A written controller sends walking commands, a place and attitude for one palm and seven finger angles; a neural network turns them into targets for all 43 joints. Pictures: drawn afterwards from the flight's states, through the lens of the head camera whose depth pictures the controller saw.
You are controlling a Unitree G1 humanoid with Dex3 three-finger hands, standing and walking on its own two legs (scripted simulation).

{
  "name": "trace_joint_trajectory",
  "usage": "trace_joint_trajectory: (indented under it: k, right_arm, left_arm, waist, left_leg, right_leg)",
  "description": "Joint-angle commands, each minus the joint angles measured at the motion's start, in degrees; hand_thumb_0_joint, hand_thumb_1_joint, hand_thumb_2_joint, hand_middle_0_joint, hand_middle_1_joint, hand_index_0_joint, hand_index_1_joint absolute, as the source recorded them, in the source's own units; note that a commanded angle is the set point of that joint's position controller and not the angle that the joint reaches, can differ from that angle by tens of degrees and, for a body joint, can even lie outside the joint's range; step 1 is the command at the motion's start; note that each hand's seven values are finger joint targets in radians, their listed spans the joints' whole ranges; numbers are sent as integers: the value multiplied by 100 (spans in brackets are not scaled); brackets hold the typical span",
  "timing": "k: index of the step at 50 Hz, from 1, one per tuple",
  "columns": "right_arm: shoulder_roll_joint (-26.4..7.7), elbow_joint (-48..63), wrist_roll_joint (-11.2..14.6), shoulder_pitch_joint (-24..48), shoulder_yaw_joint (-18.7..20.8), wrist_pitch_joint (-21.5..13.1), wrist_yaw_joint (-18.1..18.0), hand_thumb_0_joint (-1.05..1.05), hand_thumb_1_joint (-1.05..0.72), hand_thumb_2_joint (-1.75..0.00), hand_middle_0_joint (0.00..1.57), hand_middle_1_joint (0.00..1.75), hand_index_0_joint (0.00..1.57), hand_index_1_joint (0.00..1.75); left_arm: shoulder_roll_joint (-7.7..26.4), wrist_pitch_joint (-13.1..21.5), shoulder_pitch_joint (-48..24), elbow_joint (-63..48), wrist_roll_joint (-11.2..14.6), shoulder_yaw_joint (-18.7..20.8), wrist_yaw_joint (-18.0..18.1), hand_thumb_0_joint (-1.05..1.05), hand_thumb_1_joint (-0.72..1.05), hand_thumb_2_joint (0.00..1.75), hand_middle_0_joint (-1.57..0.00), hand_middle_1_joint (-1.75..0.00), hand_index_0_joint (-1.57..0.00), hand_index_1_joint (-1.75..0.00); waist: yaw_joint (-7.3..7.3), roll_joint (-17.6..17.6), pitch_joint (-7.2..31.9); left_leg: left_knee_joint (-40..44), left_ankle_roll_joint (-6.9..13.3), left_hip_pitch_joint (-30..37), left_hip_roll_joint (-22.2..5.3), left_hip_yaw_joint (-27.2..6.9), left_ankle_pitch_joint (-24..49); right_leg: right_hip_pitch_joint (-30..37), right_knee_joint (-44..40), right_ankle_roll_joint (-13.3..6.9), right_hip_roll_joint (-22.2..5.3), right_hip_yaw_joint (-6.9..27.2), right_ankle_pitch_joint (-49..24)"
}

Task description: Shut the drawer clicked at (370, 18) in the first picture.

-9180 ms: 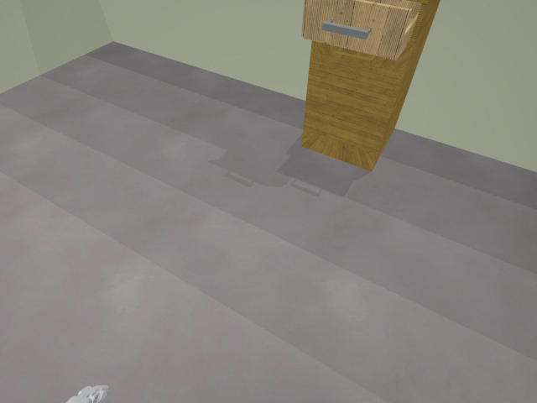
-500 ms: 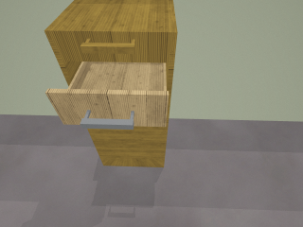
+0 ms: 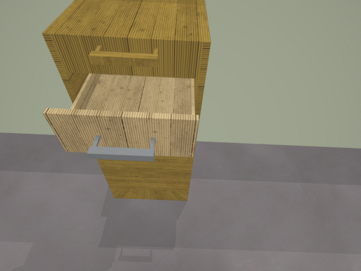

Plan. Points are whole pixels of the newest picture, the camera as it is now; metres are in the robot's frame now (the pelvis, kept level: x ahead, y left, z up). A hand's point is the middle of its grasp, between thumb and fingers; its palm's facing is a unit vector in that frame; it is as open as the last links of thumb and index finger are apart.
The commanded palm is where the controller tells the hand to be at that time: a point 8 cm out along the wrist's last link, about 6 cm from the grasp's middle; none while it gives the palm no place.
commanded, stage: look again from close up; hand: left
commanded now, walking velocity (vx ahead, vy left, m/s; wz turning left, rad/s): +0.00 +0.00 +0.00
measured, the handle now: (123, 147) +0.41 +0.18 +0.01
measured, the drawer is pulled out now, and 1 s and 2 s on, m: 0.17 0.17 0.17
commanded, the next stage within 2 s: raise the hand and make a fist in 0.56 s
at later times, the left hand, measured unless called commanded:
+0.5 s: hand out of the picture +0.00 +0.16 -0.18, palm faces +0.00 -0.98 -0.17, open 7.4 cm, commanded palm none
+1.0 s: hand (131, 241) +0.18 +0.11 +0.00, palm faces -0.03 -1.00 +0.01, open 6.4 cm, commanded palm +0.12 +0.20 -0.03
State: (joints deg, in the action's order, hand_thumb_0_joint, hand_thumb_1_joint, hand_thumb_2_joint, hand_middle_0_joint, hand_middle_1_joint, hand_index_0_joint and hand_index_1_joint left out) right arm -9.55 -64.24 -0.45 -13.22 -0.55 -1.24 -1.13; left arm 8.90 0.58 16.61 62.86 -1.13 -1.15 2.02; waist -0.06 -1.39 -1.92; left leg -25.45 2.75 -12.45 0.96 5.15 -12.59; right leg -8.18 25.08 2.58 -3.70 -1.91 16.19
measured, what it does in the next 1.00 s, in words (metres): lowers itself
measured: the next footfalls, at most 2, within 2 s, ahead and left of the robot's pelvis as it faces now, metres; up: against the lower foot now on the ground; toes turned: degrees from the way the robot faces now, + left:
none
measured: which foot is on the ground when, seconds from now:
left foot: down 0.00-1.00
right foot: down 0.00-1.00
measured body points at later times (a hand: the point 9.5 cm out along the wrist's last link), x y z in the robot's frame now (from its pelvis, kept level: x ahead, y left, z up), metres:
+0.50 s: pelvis +0.01 +0.00 +0.00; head +0.03 +0.00 +0.45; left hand +0.00 +0.21 -0.16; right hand +0.01 -0.23 -0.16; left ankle +0.01 +0.09 -0.74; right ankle -0.03 -0.15 -0.74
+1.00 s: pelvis -0.03 -0.03 -0.05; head -0.01 -0.03 +0.40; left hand +0.18 +0.17 +0.00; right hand +0.18 -0.29 -0.10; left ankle +0.01 +0.09 -0.74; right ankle -0.03 -0.15 -0.74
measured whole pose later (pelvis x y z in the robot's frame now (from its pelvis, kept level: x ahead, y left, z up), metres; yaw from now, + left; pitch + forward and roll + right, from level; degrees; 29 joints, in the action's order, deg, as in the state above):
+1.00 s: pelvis -0.03 -0.03 -0.05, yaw +1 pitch +9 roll +1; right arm -14.1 -34.1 0.7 -9.1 3.8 -13.9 0.2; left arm 7.4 28.3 22.4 4.4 11.3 4.0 -13.3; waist 1.1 -1.0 7.7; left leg -52.7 0.2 -39.5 -2.1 3.4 -22.0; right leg -35.7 54.7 -0.4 -2.2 -2.8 27.8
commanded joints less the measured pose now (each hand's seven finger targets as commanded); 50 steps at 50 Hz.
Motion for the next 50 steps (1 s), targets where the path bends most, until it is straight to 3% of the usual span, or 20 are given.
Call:
trace_joint_trajectory:
  k: [1, 32, 33, 34, 35, 36, 37, 38, 39, 40, 42, 43, 45, 46, 47, 49, 50]
  right_arm:
    - [-538, 149, -2, -296, 92, -86, -25, 0, -90, -90, 20, 30, 20, 30]
    - [-423, -46, -2, -468, 68, -82, -56, 0, -90, -90, 20, 30, 20, 30]
    - [-681, 403, 42, -172, 87, -116, -11, 0, -90, -90, 20, 30, 20, 30]
    - [-1560, 2392, 265, -437, 295, -874, -215, 0, -90, -90, 20, 30, 20, 30]
    - [-1044, 2119, 252, 78, 100, -1434, -359, 0, -90, -90, 20, 30, 20, 30]
    - [-793, 2126, 390, 60, 236, -1610, -324, 0, -90, -90, 20, 30, 20, 30]
    - [-869, 2025, 379, -141, 207, -1652, -298, 0, -90, -90, 20, 30, 20, 30]
    - [-1051, 2369, 359, 19, 287, -1758, -298, 0, -90, -90, 20, 30, 20, 30]
    - [-1226, 2491, 247, 22, 367, -1818, -291, 0, -90, -90, 20, 30, 20, 30]
    - [-1203, 2679, 131, 27, 376, -1834, -278, 0, -90, -90, 20, 30, 20, 30]
    - [-1141, 3005, 85, 248, 490, -1785, -145, 0, -90, -90, 20, 30, 20, 30]
    - [-1115, 3170, 70, 412, 532, -1757, -67, 0, -90, -90, 20, 30, 20, 30]
    - [-1093, 3443, 74, 602, 618, -1684, 88, 0, -90, -90, 20, 30, 20, 30]
    - [-1120, 3522, 117, 637, 656, -1610, 166, 0, -90, -90, 20, 30, 20, 30]
    - [-1127, 3789, 113, 710, 690, -1552, 188, 0, -90, -90, 20, 30, 20, 30]
    - [-1092, 4263, 166, 894, 649, -1378, 144, 0, -90, -90, 20, 30, 20, 30]
    - [-1071, 4444, 184, 908, 602, -1297, 97, 0, -90, -90, 20, 30, 20, 30]
  left_arm:
    - [544, 70, 506, -117, 20, 137, 35, 0, 90, 90, -20, -30, -20, -30]
    - [422, 60, 640, 13, 29, 144, 58, 0, 90, 90, -20, -30, -20, -30]
    - [594, 185, 719, 80, -73, 108, 255, 0, 90, 90, -20, -30, -20, -30]
    - [1695, 1287, -3239, -8872, 1066, 648, 232, 0, 90, 90, -22, -32, -22, -32]
    - [1303, 1003, -1025, -7645, 637, 542, 519, 0, 90, 90, -24, -34, -24, -34]
    - [280, 213, 571, -6712, 760, -12, 738, 0, 90, 90, -26, -37, -26, -37]
    - [-429, 113, 590, -6680, 860, -502, 621, 0, 90, 90, -28, -39, -28, -39]
    - [-311, 336, 349, -7109, 946, -489, 522, 0, 90, 90, -30, -41, -30, -41]
    - [76, 597, 345, -7079, 861, -141, 477, 0, 90, 90, -32, -43, -32, -43]
    - [-24, 872, 592, -6852, 829, -98, 360, 0, 90, 90, -34, -45, -34, -45]
    - [-342, 1477, 1755, -5958, 940, 56, -146, 0, 90, 90, -38, -50, -38, -50]
    - [-436, 1880, 2080, -5756, 1079, 137, -504, 0, 90, 90, -40, -52, -40, -52]
    - [-146, 2747, 2308, -5733, 1362, 611, -1252, 0, 90, 90, -44, -56, -44, -56]
    - [317, 3116, 2245, -5573, 1422, 1079, -1609, 0, 90, 90, -46, -58, -46, -58]
    - [578, 3304, 2172, -5900, 1456, 1357, -1771, 0, 90, 90, -48, -60, -48, -60]
    - [793, 3109, 1823, -6532, 1461, 1459, -1782, 0, 90, 90, -52, -65, -52, -65]
    - [748, 2954, 1465, -6983, 1526, 1343, -1702, 0, 90, 90, -54, -67, -54, -67]
  waist:
    - [-25, 91, -32]
    - [-38, 95, -138]
    - [-64, 150, -407]
    - [615, 1063, 2448]
    - [28, 1776, 2643]
    - [181, 1331, 1689]
    - [250, 845, 869]
    - [289, 602, 429]
    - [417, 166, 490]
    - [443, -418, 429]
    - [67, -1208, 472]
    - [-108, -1321, 488]
    - [-311, -1006, 775]
    - [-384, -594, 778]
    - [-461, -291, 1167]
    - [-517, 270, 1488]
    - [-449, 374, 1643]
  left_leg:
    - [484, -17, 277, -688, -692, 984]
    - [556, -37, 362, -694, -652, 1104]
    - [-553, -201, -63, -769, -683, 2299]
    - [18, -191, 1808, -243, -619, 2324]
    - [102, -202, 2131, -559, -596, 2948]
    - [258, -348, 1265, -533, -706, 2619]
    - [123, -235, 635, -454, -660, 1803]
    - [-82, -196, 189, -375, -740, 947]
    - [-374, -163, -170, -262, -757, 435]
    - [-655, -147, -497, -195, -797, 353]
    - [-1123, -257, -1115, -205, -673, 302]
    - [-1409, -300, -1571, -177, -607, 143]
    - [-1917, -373, -2186, -103, -496, -62]
    - [-2154, -413, -2375, -86, -463, -59]
    - [-2334, -360, -2469, -36, -370, -50]
    - [-2404, -281, -2571, -2, -224, -358]
    - [-2445, -237, -2560, 9, -221, -519]
  right_leg:
    - [-280, -388, -301, -285, 270, -820]
    - [-261, -471, -316, -289, 275, -846]
    - [-517, -456, -312, -421, 524, -2204]
    - [-205, 209, -383, 191, -164, -2141]
    - [-558, 708, -486, 320, -171, -888]
    - [-1063, 925, -378, 321, -338, -7]
    - [-1211, 789, -349, 319, -355, -52]
    - [-1340, 542, -339, 312, -431, -139]
    - [-1532, 449, -341, 330, -457, -207]
    - [-1838, 634, -331, 387, -560, -175]
    - [-2294, 1125, -340, 478, -650, 53]
    - [-2547, 1448, -355, 481, -621, 141]
    - [-2794, 1999, -422, 428, -483, 127]
    - [-2832, 2226, -487, 374, -322, -5]
    - [-2745, 2420, -496, 334, -237, -90]
    - [-2766, 2533, -478, 335, -126, 234]
    - [-2784, 2497, -449, 345, -47, 415]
